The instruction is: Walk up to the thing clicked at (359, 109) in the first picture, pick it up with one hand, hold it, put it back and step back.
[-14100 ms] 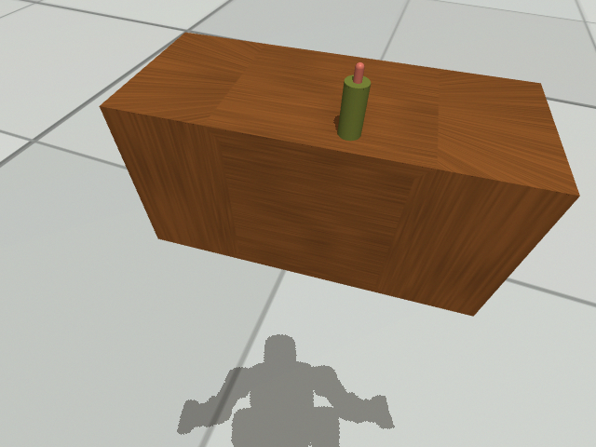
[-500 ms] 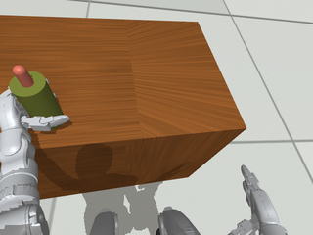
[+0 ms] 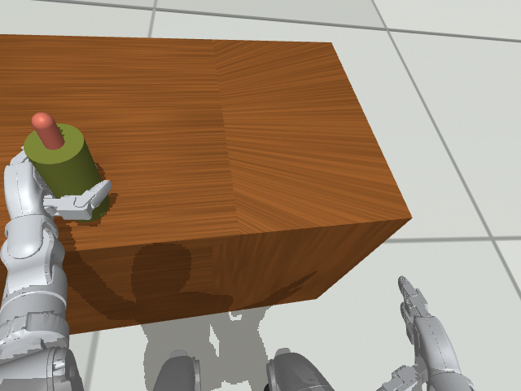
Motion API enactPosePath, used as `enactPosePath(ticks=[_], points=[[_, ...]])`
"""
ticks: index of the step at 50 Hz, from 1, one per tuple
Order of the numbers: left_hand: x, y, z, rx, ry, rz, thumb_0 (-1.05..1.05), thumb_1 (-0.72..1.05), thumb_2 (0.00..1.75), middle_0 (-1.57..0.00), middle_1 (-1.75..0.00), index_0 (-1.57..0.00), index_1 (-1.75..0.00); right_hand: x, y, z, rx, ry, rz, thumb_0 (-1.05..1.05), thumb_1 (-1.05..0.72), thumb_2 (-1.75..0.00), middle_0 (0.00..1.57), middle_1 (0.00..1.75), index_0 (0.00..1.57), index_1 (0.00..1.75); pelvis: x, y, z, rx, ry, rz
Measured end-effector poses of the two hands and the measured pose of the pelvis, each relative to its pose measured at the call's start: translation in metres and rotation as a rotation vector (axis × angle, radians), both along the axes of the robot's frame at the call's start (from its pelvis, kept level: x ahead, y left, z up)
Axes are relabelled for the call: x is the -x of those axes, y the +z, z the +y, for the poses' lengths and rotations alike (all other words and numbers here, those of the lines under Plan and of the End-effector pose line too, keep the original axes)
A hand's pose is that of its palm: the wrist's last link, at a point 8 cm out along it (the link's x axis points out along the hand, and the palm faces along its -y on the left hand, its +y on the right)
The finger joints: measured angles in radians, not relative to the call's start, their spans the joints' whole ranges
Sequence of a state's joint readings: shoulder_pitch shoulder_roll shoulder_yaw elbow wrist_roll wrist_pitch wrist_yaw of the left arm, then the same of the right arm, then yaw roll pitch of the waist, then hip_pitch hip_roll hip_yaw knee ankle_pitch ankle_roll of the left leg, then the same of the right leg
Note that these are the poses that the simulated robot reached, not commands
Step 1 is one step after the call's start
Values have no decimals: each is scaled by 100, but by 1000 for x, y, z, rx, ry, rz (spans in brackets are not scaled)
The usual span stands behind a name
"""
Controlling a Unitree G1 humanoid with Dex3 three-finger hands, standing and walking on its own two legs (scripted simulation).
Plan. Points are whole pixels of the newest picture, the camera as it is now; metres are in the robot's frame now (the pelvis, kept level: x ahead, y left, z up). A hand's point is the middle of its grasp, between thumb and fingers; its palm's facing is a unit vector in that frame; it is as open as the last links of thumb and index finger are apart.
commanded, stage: settle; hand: left
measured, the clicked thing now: (68, 168) +0.43 +0.23 +0.07
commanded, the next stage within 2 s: lift in 0.52 s
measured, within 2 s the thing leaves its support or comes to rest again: neither
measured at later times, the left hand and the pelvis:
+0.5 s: hand (67, 160) +0.44 +0.23 +0.08, palm faces +0.21 -0.98 -0.01, open 9.3 cm; pelvis +0.01 +0.00 +0.02, yaw +0 degrees
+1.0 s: hand (69, 144) +0.43 +0.21 +0.13, palm faces +0.20 -0.98 -0.01, open 9.3 cm; pelvis +0.02 +0.00 +0.03, yaw +0 degrees
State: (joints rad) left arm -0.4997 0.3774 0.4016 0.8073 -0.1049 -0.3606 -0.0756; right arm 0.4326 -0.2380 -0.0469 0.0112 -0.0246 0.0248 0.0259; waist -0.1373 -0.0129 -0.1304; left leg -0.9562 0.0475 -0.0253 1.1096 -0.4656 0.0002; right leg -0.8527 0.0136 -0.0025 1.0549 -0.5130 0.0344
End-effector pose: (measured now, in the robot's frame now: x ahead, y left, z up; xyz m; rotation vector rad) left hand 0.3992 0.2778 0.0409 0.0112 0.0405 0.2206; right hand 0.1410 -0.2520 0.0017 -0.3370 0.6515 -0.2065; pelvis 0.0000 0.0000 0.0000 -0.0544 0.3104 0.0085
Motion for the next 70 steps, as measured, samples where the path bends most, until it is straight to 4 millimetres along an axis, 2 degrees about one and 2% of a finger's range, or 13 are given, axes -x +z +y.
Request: enactPosePath(ticks=[10, 27, 41, 49, 62, 70], points=[[-7, 29, 7, -9, 11, -9, 0, -30, 109, -73, -105, -77, -105, -5, -8, 2, -36, -29, 30, -1, 53, -5, 5, 5, 5, 5, -5, 9, 1, -4, 3, -24], [-9, 40, 0, 5, -9, 10, 0, -30, 109, -73, -105, -77, -105, -9, -4, -3, -49, -44, 44, -1, 53, -5, 5, 5, 5, 5, -11, 20, 0, -13, 0, -49], [-8, 66, -4, 4, -5, -17, 0, -30, 109, -73, -105, -77, -105, -12, -3, -11, -66, -70, 35, -1, 54, -5, 5, 5, 5, 5, -16, 27, -2, -17, 0, -72], [3, 84, -20, -4, -25, -35, 0, -31, 109, -73, -106, -77, -105, -17, 0, -12, -85, -86, 7, -1, 54, -4, 5, 5, 5, 5, -18, 33, -2, -22, -3, -106], [35, 134, -32, -18, -4, -87, 0, -33, 112, -73, -107, -77, -106, -16, 4, -17, -115, -114, -43, -1, 54, -4, 5, 5, 5, 5, -13, 44, -6, -35, 2, -193], [54, 149, -44, -7, -16, -66, 0, -34, 112, -73, -107, -77, -107, -10, 3, -17, -133, -108, -62, -1, 55, -4, 5, 5, 5, 5, -6, 50, -10, -42, 5, -232]])
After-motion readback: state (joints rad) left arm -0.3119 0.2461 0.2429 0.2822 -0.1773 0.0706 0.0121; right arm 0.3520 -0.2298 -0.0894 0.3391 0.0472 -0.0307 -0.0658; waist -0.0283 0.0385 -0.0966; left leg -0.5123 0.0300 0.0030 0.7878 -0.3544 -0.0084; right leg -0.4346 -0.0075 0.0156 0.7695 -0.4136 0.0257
